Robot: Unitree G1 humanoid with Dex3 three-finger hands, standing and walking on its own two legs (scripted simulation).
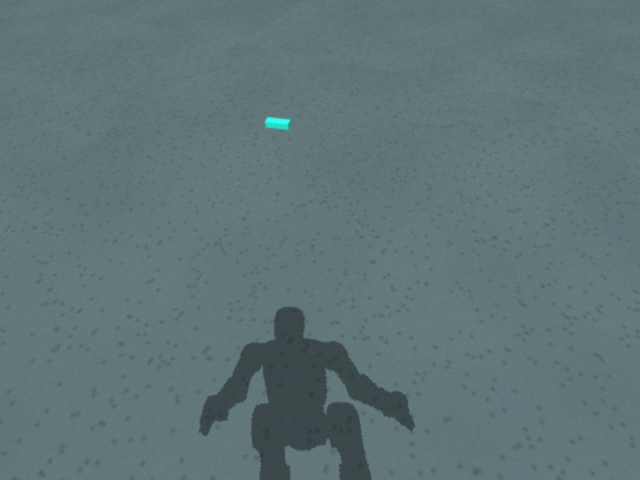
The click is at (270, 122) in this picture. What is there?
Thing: flat box
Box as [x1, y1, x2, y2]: [265, 117, 290, 129]
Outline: 265,121 265,126 267,127 288,129 290,125 289,119 267,117
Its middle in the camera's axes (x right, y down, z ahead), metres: -0.25 -0.73 +2.28
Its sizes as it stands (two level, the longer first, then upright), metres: 0.141 0.055 0.036
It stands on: the floor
